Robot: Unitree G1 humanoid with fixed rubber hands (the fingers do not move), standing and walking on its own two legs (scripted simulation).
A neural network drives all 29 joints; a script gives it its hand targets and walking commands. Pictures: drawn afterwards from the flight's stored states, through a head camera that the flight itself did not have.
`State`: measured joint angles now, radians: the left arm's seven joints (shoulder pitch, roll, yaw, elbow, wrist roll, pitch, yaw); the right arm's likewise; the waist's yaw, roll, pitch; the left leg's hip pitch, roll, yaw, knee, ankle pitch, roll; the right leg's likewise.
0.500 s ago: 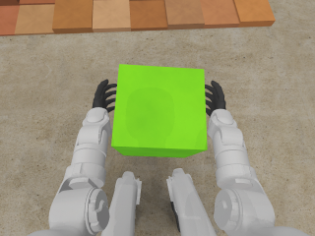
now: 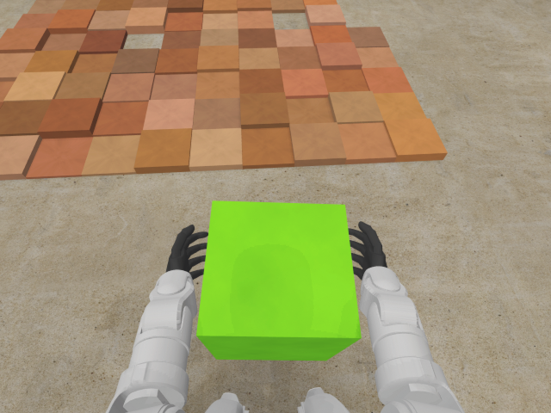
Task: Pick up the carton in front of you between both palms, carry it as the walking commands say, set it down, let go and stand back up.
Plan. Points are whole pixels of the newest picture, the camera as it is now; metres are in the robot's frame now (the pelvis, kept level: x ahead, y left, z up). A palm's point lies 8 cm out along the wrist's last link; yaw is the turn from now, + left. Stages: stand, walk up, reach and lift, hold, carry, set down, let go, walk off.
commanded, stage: reach and lift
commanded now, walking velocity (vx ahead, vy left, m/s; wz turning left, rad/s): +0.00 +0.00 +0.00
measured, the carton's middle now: (275, 288) +0.33 -0.01 -0.10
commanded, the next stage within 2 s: hold in 1.34 s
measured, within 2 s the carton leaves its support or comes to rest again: neither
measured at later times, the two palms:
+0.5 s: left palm (155, 265) +0.30 +0.15 +0.08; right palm (395, 254) +0.30 -0.15 +0.08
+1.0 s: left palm (154, 256) +0.31 +0.15 +0.09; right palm (396, 245) +0.31 -0.15 +0.09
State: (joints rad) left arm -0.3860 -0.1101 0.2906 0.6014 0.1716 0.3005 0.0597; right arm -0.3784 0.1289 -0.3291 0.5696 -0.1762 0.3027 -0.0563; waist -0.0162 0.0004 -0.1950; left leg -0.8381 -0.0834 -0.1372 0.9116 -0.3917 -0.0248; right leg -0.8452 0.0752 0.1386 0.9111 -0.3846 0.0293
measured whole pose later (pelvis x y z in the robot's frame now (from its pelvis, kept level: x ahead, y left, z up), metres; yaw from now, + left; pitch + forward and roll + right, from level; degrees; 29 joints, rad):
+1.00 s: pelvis +0.01 +0.00 +0.06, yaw +0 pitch -4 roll +0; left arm -0.29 -0.16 0.26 0.34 0.29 0.65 0.00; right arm -0.30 0.16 -0.28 0.35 -0.29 0.64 0.00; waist 0.00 0.00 -0.01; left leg -0.13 -0.04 -0.14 0.41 -0.22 -0.01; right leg -0.14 0.04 0.14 0.42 -0.21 0.01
